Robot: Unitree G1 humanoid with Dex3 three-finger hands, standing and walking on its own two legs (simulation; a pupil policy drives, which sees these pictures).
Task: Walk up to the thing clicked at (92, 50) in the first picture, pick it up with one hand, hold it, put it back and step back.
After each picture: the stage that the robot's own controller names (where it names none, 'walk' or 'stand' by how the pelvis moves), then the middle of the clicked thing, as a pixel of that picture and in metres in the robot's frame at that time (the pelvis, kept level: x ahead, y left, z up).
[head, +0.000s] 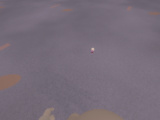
stand; (92, 50) +1.47 +0.00 -0.72
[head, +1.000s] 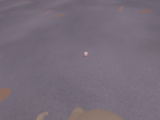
walk; (85, 55) +1.34 +0.23 -0.71
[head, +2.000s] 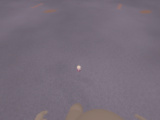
walk; (78, 68) +0.84 +0.26 -0.70
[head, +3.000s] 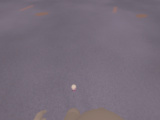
walk; (73, 88) +0.49 +0.22 -0.70
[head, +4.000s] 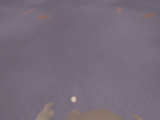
stand; (74, 100) +0.32 +0.22 -0.71
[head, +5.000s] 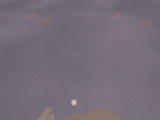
stand; (74, 103) +0.32 +0.21 -0.72
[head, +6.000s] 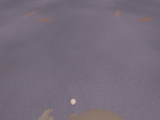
stand; (73, 102) +0.32 +0.21 -0.73
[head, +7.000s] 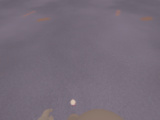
stand; (73, 103) +0.30 +0.22 -0.73
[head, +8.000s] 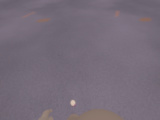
go down; (73, 103) +0.30 +0.22 -0.73
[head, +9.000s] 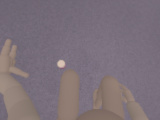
go down; (61, 64) +0.38 +0.26 -0.32
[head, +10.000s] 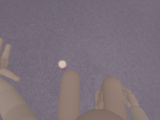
approach; (63, 65) +0.37 +0.27 -0.30
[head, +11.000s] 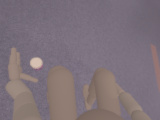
close in; (37, 64) +0.34 +0.30 -0.21
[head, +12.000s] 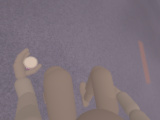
close; (31, 64) +0.34 +0.30 -0.21
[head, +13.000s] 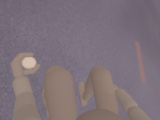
lift; (29, 64) +0.33 +0.31 -0.22
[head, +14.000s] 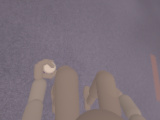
lift; (49, 68) +0.30 +0.26 -0.16
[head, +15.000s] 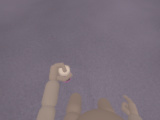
lift; (65, 74) +0.32 +0.19 +0.02
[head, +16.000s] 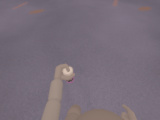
hold; (68, 75) +0.33 +0.17 +0.00
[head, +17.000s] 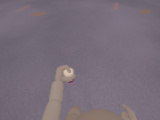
hold; (69, 76) +0.32 +0.17 +0.00
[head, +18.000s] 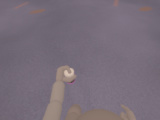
crouch; (69, 76) +0.32 +0.17 -0.01
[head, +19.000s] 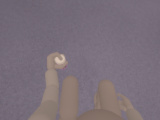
crouch; (61, 62) +0.40 +0.23 -0.09
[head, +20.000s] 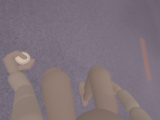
lower; (25, 61) +0.37 +0.32 -0.21
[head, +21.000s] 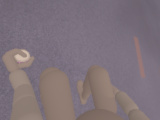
lower; (24, 59) +0.38 +0.32 -0.22
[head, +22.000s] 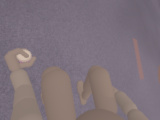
lower; (25, 58) +0.37 +0.32 -0.22
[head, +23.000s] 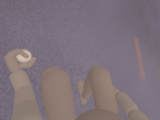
lower; (25, 59) +0.37 +0.32 -0.22
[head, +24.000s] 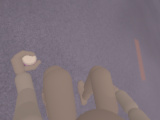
open; (30, 61) +0.36 +0.30 -0.22
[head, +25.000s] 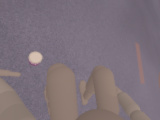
stand; (35, 59) +0.36 +0.29 -0.21
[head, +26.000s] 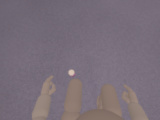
walk; (72, 73) +0.39 +0.23 -0.46
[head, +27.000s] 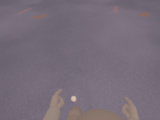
stand; (73, 99) +0.33 +0.20 -0.66
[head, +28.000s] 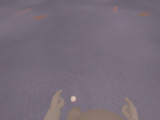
stand; (73, 99) +0.33 +0.21 -0.67
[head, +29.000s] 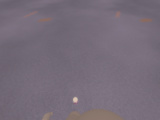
stand; (75, 100) +0.35 +0.19 -0.72
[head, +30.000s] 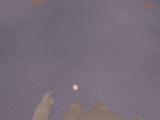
walk; (75, 88) +0.40 +0.16 -0.70
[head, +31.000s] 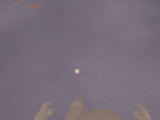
walk; (77, 72) +0.66 +0.24 -0.69
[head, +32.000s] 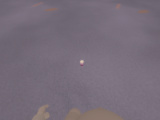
stand; (81, 63) +0.99 +0.17 -0.70
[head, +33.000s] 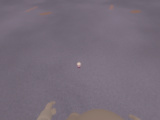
stand; (78, 65) +0.97 +0.24 -0.72
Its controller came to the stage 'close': yes
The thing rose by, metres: 0.71
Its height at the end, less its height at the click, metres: +0.00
